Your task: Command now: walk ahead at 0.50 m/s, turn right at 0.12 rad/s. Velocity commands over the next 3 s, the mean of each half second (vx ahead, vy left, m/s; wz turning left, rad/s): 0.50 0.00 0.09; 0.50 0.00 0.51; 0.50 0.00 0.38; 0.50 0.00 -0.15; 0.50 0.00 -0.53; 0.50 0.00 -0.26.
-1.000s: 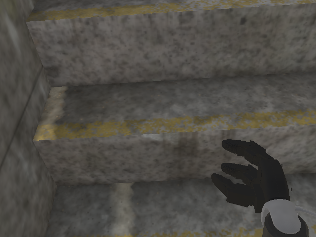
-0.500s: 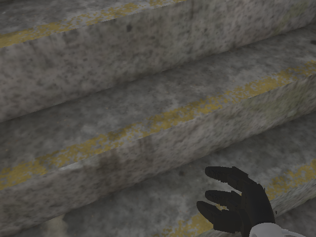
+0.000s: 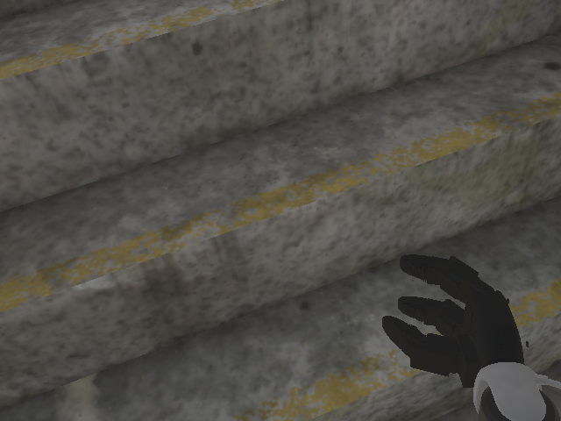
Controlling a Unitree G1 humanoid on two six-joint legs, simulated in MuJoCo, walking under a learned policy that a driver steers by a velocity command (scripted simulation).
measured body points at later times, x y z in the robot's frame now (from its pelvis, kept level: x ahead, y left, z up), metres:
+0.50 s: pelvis +0.06 +0.02 +0.03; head +0.03 -0.04 +0.48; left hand -0.01 +0.25 -0.09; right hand +0.26 -0.16 -0.07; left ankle +0.10 +0.13 -0.32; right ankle +0.01 -0.06 -0.73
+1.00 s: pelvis +0.13 +0.05 +0.18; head +0.11 +0.03 +0.63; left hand +0.24 +0.28 +0.10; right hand +0.25 -0.16 +0.03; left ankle +0.16 +0.13 -0.51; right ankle +0.22 -0.05 -0.34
